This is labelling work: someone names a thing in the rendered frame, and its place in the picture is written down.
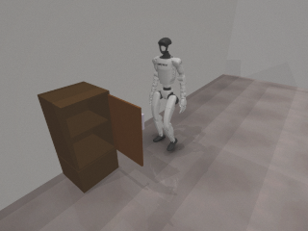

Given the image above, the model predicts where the handle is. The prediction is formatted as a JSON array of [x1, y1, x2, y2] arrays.
[[141, 114, 144, 130]]

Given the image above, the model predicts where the robot left upper arm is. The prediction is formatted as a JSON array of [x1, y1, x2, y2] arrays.
[[171, 58, 185, 82]]

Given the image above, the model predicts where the right robot forearm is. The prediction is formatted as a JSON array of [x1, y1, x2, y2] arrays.
[[151, 76, 159, 91]]

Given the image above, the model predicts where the left robot hand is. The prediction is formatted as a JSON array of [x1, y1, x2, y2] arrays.
[[179, 98, 187, 114]]

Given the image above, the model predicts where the robot right upper arm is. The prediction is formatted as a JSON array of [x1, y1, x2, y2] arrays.
[[152, 56, 160, 77]]

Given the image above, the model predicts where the robot left shin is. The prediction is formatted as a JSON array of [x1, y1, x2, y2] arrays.
[[164, 123, 175, 142]]

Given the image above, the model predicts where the left robot forearm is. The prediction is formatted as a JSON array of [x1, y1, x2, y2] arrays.
[[179, 75, 187, 99]]

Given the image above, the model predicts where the humanoid robot head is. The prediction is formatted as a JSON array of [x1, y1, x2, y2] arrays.
[[158, 38, 173, 60]]

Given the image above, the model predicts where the right robot hand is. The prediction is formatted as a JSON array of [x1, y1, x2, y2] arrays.
[[149, 91, 156, 105]]

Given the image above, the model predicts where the cupboard door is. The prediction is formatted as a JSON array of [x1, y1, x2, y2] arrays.
[[108, 94, 143, 167]]

